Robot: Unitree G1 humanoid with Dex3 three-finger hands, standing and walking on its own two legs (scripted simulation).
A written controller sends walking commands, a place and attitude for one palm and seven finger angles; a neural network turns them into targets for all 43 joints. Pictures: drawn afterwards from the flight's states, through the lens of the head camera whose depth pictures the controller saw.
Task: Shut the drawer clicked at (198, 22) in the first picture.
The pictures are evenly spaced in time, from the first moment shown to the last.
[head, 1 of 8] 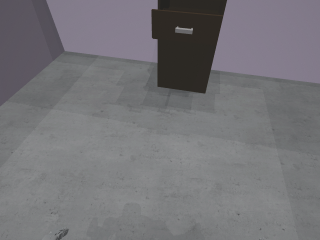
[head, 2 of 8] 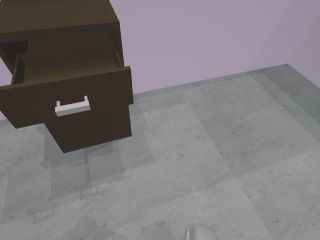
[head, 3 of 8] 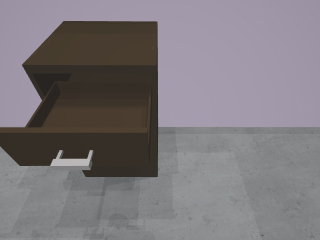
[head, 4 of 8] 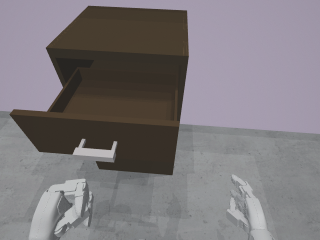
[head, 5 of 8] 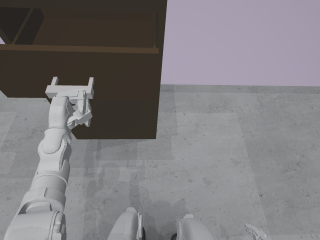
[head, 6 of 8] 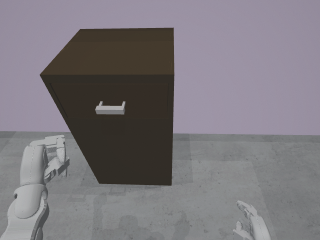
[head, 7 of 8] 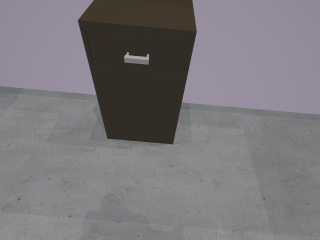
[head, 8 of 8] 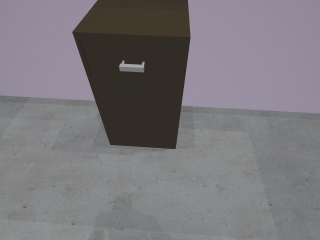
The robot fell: no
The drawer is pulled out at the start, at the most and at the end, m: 0.29 0.29 0.00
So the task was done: yes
